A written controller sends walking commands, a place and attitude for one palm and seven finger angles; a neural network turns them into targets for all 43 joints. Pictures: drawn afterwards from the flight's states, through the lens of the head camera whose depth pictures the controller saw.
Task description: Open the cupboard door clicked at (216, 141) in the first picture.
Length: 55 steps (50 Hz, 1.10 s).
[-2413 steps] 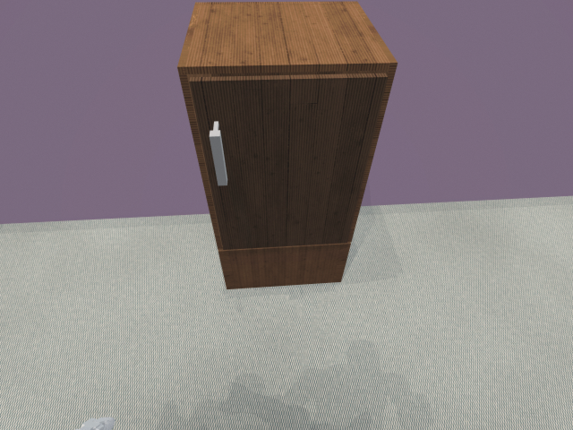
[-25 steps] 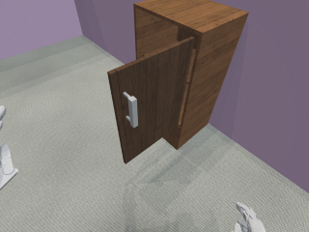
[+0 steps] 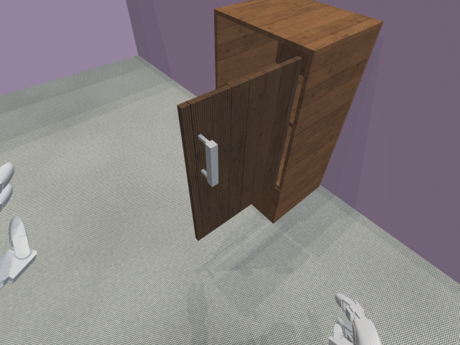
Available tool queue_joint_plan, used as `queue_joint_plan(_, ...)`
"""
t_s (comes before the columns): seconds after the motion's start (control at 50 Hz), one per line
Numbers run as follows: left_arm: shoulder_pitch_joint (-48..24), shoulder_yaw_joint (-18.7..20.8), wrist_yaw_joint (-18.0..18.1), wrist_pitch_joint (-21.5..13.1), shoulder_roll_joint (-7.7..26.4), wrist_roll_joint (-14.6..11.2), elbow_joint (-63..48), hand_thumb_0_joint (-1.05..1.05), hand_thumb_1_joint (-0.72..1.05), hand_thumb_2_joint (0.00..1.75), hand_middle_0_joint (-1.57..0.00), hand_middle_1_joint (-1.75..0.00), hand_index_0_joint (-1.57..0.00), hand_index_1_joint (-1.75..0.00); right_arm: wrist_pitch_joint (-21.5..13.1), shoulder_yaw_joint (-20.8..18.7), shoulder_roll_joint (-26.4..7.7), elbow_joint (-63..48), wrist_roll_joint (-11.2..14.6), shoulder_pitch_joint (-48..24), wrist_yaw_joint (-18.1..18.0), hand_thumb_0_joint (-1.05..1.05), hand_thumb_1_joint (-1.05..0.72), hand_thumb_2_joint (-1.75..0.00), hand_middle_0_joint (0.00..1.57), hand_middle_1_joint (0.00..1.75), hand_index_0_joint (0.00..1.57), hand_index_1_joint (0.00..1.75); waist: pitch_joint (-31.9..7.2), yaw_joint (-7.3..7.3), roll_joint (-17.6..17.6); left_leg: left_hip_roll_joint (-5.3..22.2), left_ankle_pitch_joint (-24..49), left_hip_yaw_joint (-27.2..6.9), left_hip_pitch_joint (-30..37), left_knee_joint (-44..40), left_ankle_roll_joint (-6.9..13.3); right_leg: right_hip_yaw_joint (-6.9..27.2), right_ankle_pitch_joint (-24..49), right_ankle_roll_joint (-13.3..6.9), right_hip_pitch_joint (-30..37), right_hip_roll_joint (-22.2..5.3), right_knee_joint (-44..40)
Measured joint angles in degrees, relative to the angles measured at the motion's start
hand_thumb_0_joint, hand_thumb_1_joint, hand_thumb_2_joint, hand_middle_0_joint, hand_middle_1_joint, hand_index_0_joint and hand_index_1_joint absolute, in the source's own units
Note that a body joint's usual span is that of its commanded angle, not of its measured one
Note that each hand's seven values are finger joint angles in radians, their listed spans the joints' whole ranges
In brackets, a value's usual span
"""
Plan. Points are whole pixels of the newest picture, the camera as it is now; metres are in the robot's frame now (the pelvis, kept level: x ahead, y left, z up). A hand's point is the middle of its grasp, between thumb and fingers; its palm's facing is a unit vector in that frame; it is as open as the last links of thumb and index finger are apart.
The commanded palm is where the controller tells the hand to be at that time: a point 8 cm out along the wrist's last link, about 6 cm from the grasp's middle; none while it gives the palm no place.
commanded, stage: stop stepping back and stand still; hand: left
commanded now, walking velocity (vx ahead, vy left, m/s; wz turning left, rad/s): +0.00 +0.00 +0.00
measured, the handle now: (207, 160) +0.58 +0.10 -0.05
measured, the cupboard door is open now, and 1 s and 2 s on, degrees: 89 89 89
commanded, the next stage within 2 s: let the arm hang, fingers relaxed in 0.02 s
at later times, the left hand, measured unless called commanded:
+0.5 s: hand out of the picture -0.02 +0.18 -0.19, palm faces +0.04 -0.99 -0.16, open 7.1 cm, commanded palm none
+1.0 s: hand out of the picture +0.00 +0.16 -0.18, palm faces +0.07 -0.98 -0.18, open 7.4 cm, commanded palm none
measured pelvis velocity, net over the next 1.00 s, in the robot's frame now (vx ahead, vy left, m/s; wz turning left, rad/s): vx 0.00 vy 0.00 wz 0.04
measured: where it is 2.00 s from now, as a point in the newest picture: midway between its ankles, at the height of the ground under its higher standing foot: outside the picture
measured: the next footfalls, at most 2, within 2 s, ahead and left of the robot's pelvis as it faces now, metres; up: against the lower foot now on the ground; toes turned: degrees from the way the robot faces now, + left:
none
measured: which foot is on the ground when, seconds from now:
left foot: down 0.00-1.00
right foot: down 0.00-1.00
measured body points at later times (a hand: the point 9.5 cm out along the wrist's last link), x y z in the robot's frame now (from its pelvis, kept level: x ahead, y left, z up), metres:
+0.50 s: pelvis -0.01 +0.00 +0.00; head +0.02 +0.03 +0.45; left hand -0.02 +0.23 -0.17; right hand +0.03 -0.26 -0.14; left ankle +0.05 +0.11 -0.74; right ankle -0.02 -0.11 -0.74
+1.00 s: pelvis +0.00 +0.00 +0.00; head +0.00 -0.01 +0.45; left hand -0.01 +0.21 -0.16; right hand +0.00 -0.21 -0.17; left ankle +0.05 +0.11 -0.74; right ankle -0.02 -0.11 -0.74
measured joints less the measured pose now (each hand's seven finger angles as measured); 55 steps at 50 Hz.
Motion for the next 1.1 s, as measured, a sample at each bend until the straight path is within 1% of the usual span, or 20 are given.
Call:
queue_joint_plan(0.06, -1.4, -0.4, 0.2, 1.0, -1.0, 0.0, 1.0, 0.01, 0.89, 0.89, -0.21, -0.30, -0.21, -0.30, 0.3, -0.2, -0.6, 0.3, 0.1, -0.1, -0.2, 0.01, -0.91, -0.89, 0.21, 0.30, 0.20, 0.30, 0.4, 0.64, 0.0, -0.2, 0.3, -0.1, 0.3, -0.5, 0.2, -0.1, 0.4, 0.2, 0.5, -0.2, -0.7)
queue_joint_plan(0.12, -2.4, -0.7, 0.3, 1.7, -1.6, 0.1, 1.1, 0.01, 0.89, 0.89, -0.21, -0.30, -0.21, -0.30, 0.3, -0.4, -1.0, 0.4, 0.2, -0.2, -0.5, 0.01, -0.91, -0.89, 0.20, 0.30, 0.20, 0.30, 0.8, 0.77, -0.4, -0.6, 0.7, -0.1, 0.8, -1.3, 0.3, -0.2, 0.5, 0.4, 0.8, -0.6, -1.1)
queue_joint_plan(0.14, -3.9, -1.9, -0.5, 0.8, -1.3, 1.1, 3.8, 0.01, 0.89, 0.90, -0.21, -0.30, -0.21, -0.30, -0.8, -0.9, -1.6, 1.7, 0.2, -0.4, 0.6, 0.01, -0.91, -0.89, 0.20, 0.30, 0.20, 0.30, 0.4, 0.76, -0.1, -0.8, 0.7, -0.5, -0.2, -0.7, 0.4, -0.6, 0.3, 0.5, -0.1, -0.7, -0.4)
queue_joint_plan(0.16, -6.7, -4.0, -2.1, 1.2, -0.9, 2.0, 9.1, 0.01, 0.89, 0.90, -0.21, -0.30, -0.21, -0.30, -1.0, -1.4, -2.7, 3.7, 0.1, -1.2, 1.8, 0.01, -0.91, -0.89, 0.20, 0.30, 0.20, 0.30, 0.0, 1.03, 0.5, -1.1, 0.5, -0.7, -1.3, 0.4, 0.6, -1.0, -0.2, 0.6, -1.2, -1.0, 1.1)
queue_joint_plan(0.2, -12.6, -9.2, -5.0, 5.0, -1.3, 3.0, 22.8, 0.00, 0.89, 0.90, -0.20, -0.30, -0.20, -0.30, 1.0, -1.9, -4.9, 7.6, -0.2, -3.1, 3.4, 0.01, -0.91, -0.89, 0.20, 0.30, 0.20, 0.30, -0.6, 1.30, 1.7, -1.9, 0.0, -0.9, -3.0, 2.4, 1.0, -1.4, -1.7, 0.8, -3.2, -1.7, 4.2)
queue_joint_plan(0.26, -18.4, -15.6, -7.5, 10.7, -3.6, 3.7, 44.2, 0.00, 0.90, 0.90, -0.20, -0.30, -0.20, -0.30, 4.3, -2.0, -6.5, 11.7, -0.8, -5.4, 4.3, 0.01, -0.91, -0.89, 0.20, 0.30, 0.20, 0.30, -0.4, 0.29, 2.2, -2.6, -0.7, -0.8, -4.0, 4.3, 1.5, -1.4, -3.3, 1.1, -4.7, -2.4, 7.6)
queue_joint_plan(0.32, -20.1, -19.9, -8.4, 13.8, -6.8, 3.7, 60.7, 0.00, 0.90, 0.90, -0.20, -0.30, -0.20, -0.30, 6.3, -1.9, -6.2, 14.0, -1.2, -5.5, 4.5, 0.01, -0.91, -0.89, 0.20, 0.30, 0.20, 0.30, 1.1, -1.15, 0.5, -2.8, -0.7, -0.5, -3.3, 4.3, 1.4, -1.1, -3.8, 1.0, -4.6, -2.7, 8.6)
queue_joint_plan(0.36, -19.9, -21.9, -8.6, 14.8, -9.1, 3.6, 68.8, 0.00, 0.91, 0.90, -0.20, -0.30, -0.20, -0.30, 7.3, -1.7, -5.6, 15.5, -1.4, -4.6, 4.4, 0.01, -0.91, -0.89, 0.20, 0.30, 0.20, 0.30, 2.3, -1.71, -1.0, -2.7, -0.3, -0.6, -2.5, 3.4, 1.2, -1.1, -3.5, 0.9, -3.9, -2.6, 7.9)
queue_joint_plan(0.4, -19.0, -23.2, -8.7, 15.1, -11.4, 3.4, 74.9, 0.01, 0.91, 0.89, -0.20, -0.30, -0.20, -0.30, 8.1, -1.6, -4.9, 17.4, -1.5, -3.2, 4.1, 0.01, -0.91, -0.89, 0.20, 0.30, 0.20, 0.30, 3.3, -1.77, -2.3, -2.5, 0.2, -0.8, -1.9, 2.4, 1.0, -1.3, -2.8, 0.7, -3.2, -2.3, 6.7)
queue_joint_plan(0.42, -18.5, -22.9, -8.0, 15.0, -12.1, 3.3, 77.4, 0.01, 0.93, 0.89, -0.20, -0.30, -0.20, -0.30, 8.4, -1.6, -4.4, 18.4, -1.4, -2.3, 3.9, 0.01, -0.91, -0.89, 0.20, 0.30, 0.20, 0.30, 3.7, -1.61, -2.8, -2.4, 0.5, -1.0, -1.8, 2.0, 0.9, -1.5, -2.5, 0.6, -2.9, -2.2, 5.9)
queue_joint_plan(0.48, -16.8, -22.2, -7.8, 14.4, -11.8, 3.0, 83.0, 0.00, 0.97, 0.89, -0.21, -0.30, -0.21, -0.30, 9.2, -1.6, -2.8, 21.8, -1.3, 0.3, 3.4, 0.01, -0.91, -0.89, 0.20, 0.30, 0.20, 0.30, 4.8, -0.68, -3.6, -2.0, 1.1, -1.8, -1.3, 0.8, 0.6, -2.2, -1.4, 0.2, -1.8, -1.7, 3.7)
queue_joint_plan(0.54, -15.0, -22.0, -8.0, 13.9, -11.5, 2.8, 87.1, 0.00, 0.97, 0.89, -0.21, -0.30, -0.21, -0.30, 9.6, -1.7, -1.5, 24.6, -1.1, 2.4, 3.0, 0.01, -0.91, -0.89, 0.20, 0.30, 0.20, 0.30, 5.4, 0.06, -3.1, -1.9, 1.5, -2.3, -0.8, -0.1, 0.4, -2.6, -0.7, 0.0, -0.8, -1.6, 2.0)
queue_joint_plan(0.6, -13.4, -21.9, -7.8, 13.5, -11.4, 2.6, 89.9, 0.00, 0.95, 0.89, -0.21, -0.30, -0.21, -0.30, 9.7, -1.8, -0.3, 26.5, -0.9, 3.7, 2.7, 0.01, -0.91, -0.89, 0.20, 0.30, 0.20, 0.30, 5.7, 0.39, -2.0, -1.9, 1.7, -2.4, -0.1, -0.8, 0.4, -2.7, -0.4, 0.0, 0.1, -1.6, 1.1)
queue_joint_plan(0.7, -12.4, -21.8, -7.1, 13.2, -11.7, 2.5, 92.1, 0.00, 0.93, 0.89, -0.20, -0.30, -0.20, -0.30, 9.6, -1.8, 1.5, 27.8, -0.7, 4.2, 2.4, 0.01, -0.91, -0.89, 0.20, 0.30, 0.20, 0.30, 5.4, 0.25, -0.4, -2.1, 1.8, -2.2, 1.0, -1.5, 0.4, -2.5, -0.5, 0.1, 0.8, -1.8, 0.8)
queue_joint_plan(0.82, -13.7, -22.0, -6.6, 12.6, -13.2, 2.4, 91.8, 0.00, 0.91, 0.90, -0.20, -0.30, -0.20, -0.30, 9.2, -1.6, 3.3, 28.0, -0.9, 3.4, 2.5, 0.01, -0.91, -0.89, 0.20, 0.30, 0.20, 0.30, 4.2, -0.12, 0.6, -2.3, 1.7, -1.8, 1.7, -1.9, 0.4, -2.2, -1.1, 0.0, 1.0, -2.0, 1.5)
queue_joint_plan(0.9, -15.3, -22.1, -6.5, 12.1, -14.6, 2.5, 90.7, 0.00, 0.91, 0.90, -0.20, -0.30, -0.20, -0.30, 9.3, -1.7, 3.3, 28.6, -1.1, 3.4, 2.3, 0.02, -0.93, -0.89, 0.20, 0.30, 0.20, 0.30, 3.3, -0.25, 0.6, -2.4, 1.4, -1.7, 2.1, -1.9, 0.3, -2.1, -1.6, -0.1, 1.2, -2.1, 2.0)
queue_joint_plan(1.0, -17.2, -22.2, -6.3, 11.8, -15.9, 2.6, 89.7, 0.00, 0.91, 0.90, -0.20, -0.30, -0.20, -0.30, 8.7, -1.8, 3.3, 28.6, -1.1, 3.5, 2.3, 0.01, -0.92, -0.89, 0.20, 0.30, 0.20, 0.30, 2.7, -0.65, -0.2, -2.2, 1.1, -1.5, 2.5, -1.8, 0.1, -1.9, -2.0, -0.3, 1.4, -2.0, 2.2)
queue_joint_plan(1.1, -17.7, -21.8, -6.3, 11.8, -15.2, 2.5, 89.9, 0.01, 0.93, 0.89, -0.20, -0.30, -0.20, -0.30, 8.4, -1.8, 3.5, 28.5, -1.1, 3.8, 2.1, 0.01, -0.92, -0.89, 0.20, 0.30, 0.20, 0.30, 2.6, -0.89, -0.9, -1.8, 0.7, -1.6, 2.9, -1.8, -0.2, -1.9, -2.0, -0.6, 2.0, -1.6, 1.7)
